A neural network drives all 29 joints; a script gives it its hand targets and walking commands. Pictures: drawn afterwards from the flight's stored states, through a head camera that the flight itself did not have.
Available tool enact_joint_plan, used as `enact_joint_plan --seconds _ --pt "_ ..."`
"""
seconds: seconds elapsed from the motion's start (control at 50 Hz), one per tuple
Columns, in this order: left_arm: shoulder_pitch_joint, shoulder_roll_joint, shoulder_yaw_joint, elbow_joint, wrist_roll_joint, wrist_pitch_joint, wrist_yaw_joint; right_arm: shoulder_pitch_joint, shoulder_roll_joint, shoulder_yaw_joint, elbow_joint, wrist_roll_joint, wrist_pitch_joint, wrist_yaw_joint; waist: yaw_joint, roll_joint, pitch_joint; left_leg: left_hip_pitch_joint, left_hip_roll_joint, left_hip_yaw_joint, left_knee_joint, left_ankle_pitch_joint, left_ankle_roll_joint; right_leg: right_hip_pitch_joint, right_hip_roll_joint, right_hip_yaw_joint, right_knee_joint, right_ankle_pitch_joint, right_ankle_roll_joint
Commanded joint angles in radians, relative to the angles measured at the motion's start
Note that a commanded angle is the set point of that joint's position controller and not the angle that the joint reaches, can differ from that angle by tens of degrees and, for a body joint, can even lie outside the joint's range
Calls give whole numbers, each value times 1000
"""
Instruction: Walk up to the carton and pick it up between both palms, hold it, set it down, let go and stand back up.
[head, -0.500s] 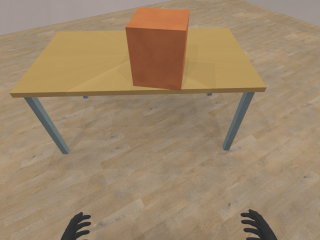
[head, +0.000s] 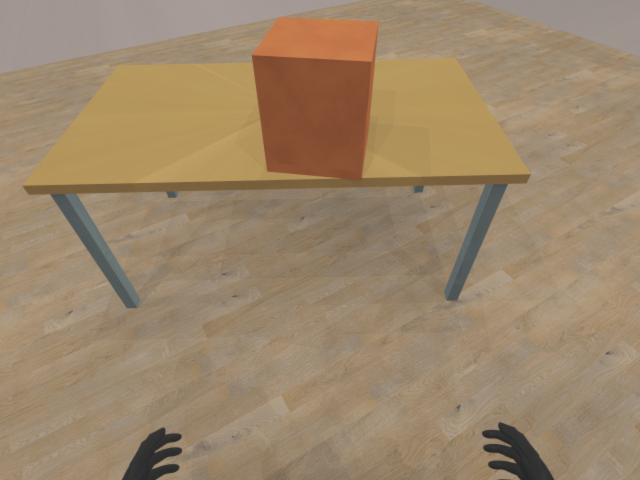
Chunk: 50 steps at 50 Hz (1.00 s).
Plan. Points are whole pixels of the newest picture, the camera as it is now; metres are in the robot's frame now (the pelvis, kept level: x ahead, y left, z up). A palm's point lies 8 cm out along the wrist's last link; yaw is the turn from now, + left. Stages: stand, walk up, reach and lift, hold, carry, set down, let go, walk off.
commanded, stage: stand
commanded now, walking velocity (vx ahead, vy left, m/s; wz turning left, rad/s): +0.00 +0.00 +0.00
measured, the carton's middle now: (320, 99) +0.98 +0.02 +0.01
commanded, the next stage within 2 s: walk up in 0.14 s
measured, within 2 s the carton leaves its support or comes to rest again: neither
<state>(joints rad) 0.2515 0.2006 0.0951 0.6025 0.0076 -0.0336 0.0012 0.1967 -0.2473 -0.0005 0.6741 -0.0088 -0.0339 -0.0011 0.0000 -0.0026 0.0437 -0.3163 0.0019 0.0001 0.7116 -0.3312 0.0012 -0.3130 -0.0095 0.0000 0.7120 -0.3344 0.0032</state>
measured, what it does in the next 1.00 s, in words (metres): steps on the spot: left foot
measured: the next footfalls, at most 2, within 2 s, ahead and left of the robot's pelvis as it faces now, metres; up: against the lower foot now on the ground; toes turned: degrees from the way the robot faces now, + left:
left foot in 0.98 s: +0.20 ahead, +0.10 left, +0.00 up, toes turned -1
right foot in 1.44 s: +0.22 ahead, -0.16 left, +0.00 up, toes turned -2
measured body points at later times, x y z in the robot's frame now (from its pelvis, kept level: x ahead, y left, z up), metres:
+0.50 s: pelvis +0.01 -0.01 +0.00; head +0.00 -0.01 +0.45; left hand +0.14 +0.26 -0.09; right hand +0.14 -0.28 -0.09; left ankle +0.04 +0.12 -0.72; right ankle +0.03 -0.13 -0.71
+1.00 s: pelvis +0.08 +0.00 -0.01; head +0.09 +0.00 +0.43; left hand +0.13 +0.29 -0.11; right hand +0.19 -0.29 -0.11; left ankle +0.16 +0.10 -0.72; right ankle +0.04 -0.13 -0.71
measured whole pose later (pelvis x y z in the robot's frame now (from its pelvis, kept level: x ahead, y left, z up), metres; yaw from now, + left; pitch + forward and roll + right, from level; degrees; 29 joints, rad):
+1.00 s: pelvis +0.08 +0.00 -0.01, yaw -1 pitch -3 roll -1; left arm 0.47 0.29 0.11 0.60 0.01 -0.06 -0.01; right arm 0.30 -0.37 -0.02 0.68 -0.01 -0.07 0.02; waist 0.00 0.03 0.07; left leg -0.44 0.00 0.00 0.80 -0.32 0.02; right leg -0.26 -0.01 0.00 0.83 -0.49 0.00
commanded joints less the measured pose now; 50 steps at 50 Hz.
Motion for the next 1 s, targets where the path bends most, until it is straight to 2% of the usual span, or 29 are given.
enact_joint_plan --seconds 0.0,0.18,0.3,0.32,0.34,0.36,0.38,0.4,0.42,0.44,0.48,0.5,0.52,0.54,0.56,0.58,0.6,0.62,0.66,0.68,0.72,0.82,0.86,0.88,0.9,0.92,0.94,0.96,0.98 --pt "-72 297 40 12 14 -38 6 -82 -256 -94 -31 -14 -40 -2 -4 -4 -43 -5 89 -112 -184 38 72 -13 -79 126 -176 55 -79" --pt "-75 303 43 12 16 -39 3 -75 -246 -92 -26 -12 -40 0 -3 -37 -54 1 83 -102 -172 60 70 -15 -82 118 -172 75 -80" --pt "-66 303 43 16 12 -40 5 -84 -259 -94 -24 -12 -40 2 3 -27 -58 1 89 -112 -170 67 74 -7 -78 118 -165 76 -82" --pt "16 393 72 -17 40 -51 -22 77 -354 -128 -24 -37 -56 16 -14 -59 -109 20 84 -205 -158 -368 133 -56 -54 185 -110 -319 -113" --pt "14 382 78 -22 41 -47 -31 96 -374 -141 -20 -45 -58 22 -20 -12 -35 15 109 -276 -219 -545 147 -186 -50 214 -87 -470 -119" --pt "-2 364 77 -38 44 -47 -37 123 -396 -150 -17 -49 -60 23 -39 45 9 52 161 -362 -315 -635 170 -285 -10 145 -3 -452 -95" --pt "-23 338 67 -48 42 -46 -42 148 -420 -162 -12 -50 -64 24 -49 141 57 112 272 -488 -438 -696 218 -390 19 14 148 -287 -65" --pt "-24 350 70 -51 46 -49 -38 162 -446 -170 -13 -50 -74 19 -58 134 88 153 346 -564 -473 -612 271 -447 -7 13 229 -181 -53" --pt "-38 349 70 -55 49 -58 -36 179 -448 -174 -6 -51 -84 14 -68 92 98 205 376 -588 -448 -467 307 -502 -40 48 250 -171 -56" --pt "-22 343 64 -57 45 -66 -38 184 -445 -173 -15 -49 -89 14 -69 96 64 235 367 -561 -417 -368 312 -493 -54 51 242 -170 -56" --pt "34 339 65 -47 40 -77 -45 143 -435 -170 -42 -48 -86 17 -42 117 4 174 321 -425 -345 -247 287 -338 -40 21 90 -161 -61" --pt "100 334 73 -25 41 -83 -47 106 -419 -165 -56 -47 -80 22 -1 135 -22 90 281 -329 -285 -188 254 -186 -19 -11 -29 -89 -69" --pt "213 338 83 7 39 -90 -42 26 -381 -150 -86 -42 -72 28 79 108 -67 -47 222 -220 -165 -86 196 42 15 -32 -129 -30 -79" --pt "357 372 107 48 44 -99 -27 -47 -295 -123 -119 -36 -61 25 172 -62 -84 -277 112 -84 150 -56 113 281 -47 147 -300 -112 -90" --pt "384 491 135 35 49 -111 -15 -63 -207 -97 -148 -25 -59 24 169 -305 -33 -570 -54 36 429 -206 13 423 -282 608 -462 -128 -125" --pt "323 509 143 9 31 -103 -12 -76 -303 -112 -134 -36 -48 15 134 -115 15 -676 -30 -42 457 -216 15 403 -375 746 -460 -115 -185" --pt "272 507 135 -2 21 -102 -7 -25 -348 -114 -106 -27 -48 14 96 -48 20 -646 22 -75 465 -165 27 376 -386 704 -416 -41 -203" --pt "263 486 128 -2 14 -102 -2 9 -356 -116 -80 -22 -54 20 79 -43 25 -593 38 -55 468 -111 20 379 -341 607 -362 186 -192" --pt "275 430 106 7 14 -102 8 21 -321 -113 -75 -24 -56 23 69 -94 9 -516 48 -38 438 -89 30 361 -275 450 -285 564 -164" --pt "286 428 102 3 13 -100 10 23 -318 -114 -75 -24 -54 25 70 -118 9 -499 50 -30 422 -87 31 341 -262 421 -266 625 -156" --pt "303 438 102 -4 10 -95 11 2 -318 -115 -76 -22 -44 28 80 -148 25 -470 48 -15 367 -76 32 305 -252 409 -260 593 -162" --pt "278 461 96 -18 8 -80 7 -34 -337 -120 -83 -15 -44 31 81 -205 72 -424 72 0 205 -91 37 213 -279 405 -283 324 -248" --pt "241 470 92 -21 9 -75 -2 -25 -342 -123 -86 -11 -54 33 71 -210 76 -334 65 17 132 -106 42 148 -271 360 -268 271 -274" --pt "207 472 89 -30 9 -70 -5 12 -340 -127 -73 -7 -61 33 52 -228 67 -256 51 26 71 -111 44 112 -263 331 -242 291 -270" --pt "161 460 84 -34 8 -67 -8 83 -331 -127 -50 -5 -69 29 12 -203 37 -138 43 25 -38 -60 49 79 -236 279 -180 348 -240" --pt "112 451 78 -51 7 -62 -12 202 -338 -137 -12 -5 -78 22 -54 -188 -34 80 11 61 -164 36 54 7 -186 195 -45 394 -192" --pt "122 383 60 -61 8 -61 -12 344 -387 -159 36 -16 -89 8 -119 -27 -111 284 16 -11 -235 53 69 -104 -97 119 272 340 -134" --pt "183 271 34 -71 11 -61 -10 428 -457 -182 41 -34 -100 -6 -142 182 -155 438 194 -339 -294 -48 109 -318 6 59 508 35 -73" --pt "211 292 36 -71 -4 -53 -9 371 -511 -181 3 -31 -101 -11 -72 175 -104 413 400 -771 -418 -171 185 -496 84 73 570 -177 -38"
